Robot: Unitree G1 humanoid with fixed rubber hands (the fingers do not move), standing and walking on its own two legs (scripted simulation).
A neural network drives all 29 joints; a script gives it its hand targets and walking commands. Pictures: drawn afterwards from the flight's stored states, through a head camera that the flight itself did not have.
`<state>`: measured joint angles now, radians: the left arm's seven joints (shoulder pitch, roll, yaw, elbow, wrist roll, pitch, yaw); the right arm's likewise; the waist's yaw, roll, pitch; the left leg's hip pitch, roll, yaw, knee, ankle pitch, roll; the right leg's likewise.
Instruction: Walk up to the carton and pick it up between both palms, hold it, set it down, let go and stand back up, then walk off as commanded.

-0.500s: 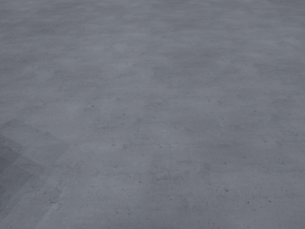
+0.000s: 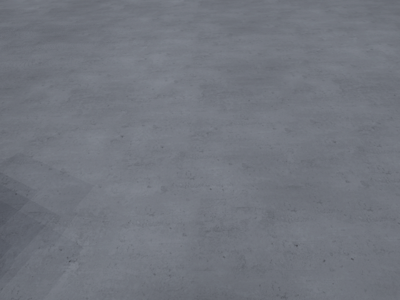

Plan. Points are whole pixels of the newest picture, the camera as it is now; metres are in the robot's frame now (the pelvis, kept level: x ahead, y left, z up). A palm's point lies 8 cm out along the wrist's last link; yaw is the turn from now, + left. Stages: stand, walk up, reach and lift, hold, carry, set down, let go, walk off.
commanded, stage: stand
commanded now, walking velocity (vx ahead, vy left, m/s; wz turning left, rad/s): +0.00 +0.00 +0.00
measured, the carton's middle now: out of the picture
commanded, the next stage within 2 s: walk up in 0.10 s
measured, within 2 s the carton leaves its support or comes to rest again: neither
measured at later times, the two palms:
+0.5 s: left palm out of the picture +0.06 +0.30 -0.12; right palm out of the picture +0.10 -0.27 -0.11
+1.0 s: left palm out of the picture +0.09 +0.45 -0.10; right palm (290, 279) +0.19 -0.15 -0.09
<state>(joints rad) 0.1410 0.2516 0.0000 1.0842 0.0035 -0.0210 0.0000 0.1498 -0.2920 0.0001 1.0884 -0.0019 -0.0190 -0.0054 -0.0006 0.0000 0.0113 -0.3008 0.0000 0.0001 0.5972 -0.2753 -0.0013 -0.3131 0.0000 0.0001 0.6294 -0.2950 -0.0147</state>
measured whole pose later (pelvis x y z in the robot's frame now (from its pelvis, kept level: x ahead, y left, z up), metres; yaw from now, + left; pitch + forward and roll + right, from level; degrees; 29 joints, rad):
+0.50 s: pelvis +0.00 +0.02 +0.00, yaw +6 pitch +0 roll -1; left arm 0.14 0.31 0.00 1.00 0.00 -0.05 0.01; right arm 0.20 -0.36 0.00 0.93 -0.03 0.06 0.11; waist 0.00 0.01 0.01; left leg -0.48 0.04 -0.01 0.89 -0.36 0.00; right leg -0.31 -0.03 -0.09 0.60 -0.29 0.00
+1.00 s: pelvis +0.05 +0.12 +0.01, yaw +17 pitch +2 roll +1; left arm 0.12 0.40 0.00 0.91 0.00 -0.04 0.01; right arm 0.31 -0.38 -0.04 0.77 -0.03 0.04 0.10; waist -0.04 -0.03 0.03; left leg -0.23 -0.12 -0.01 0.49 -0.28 0.10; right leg -0.43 -0.07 -0.04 0.91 -0.43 0.00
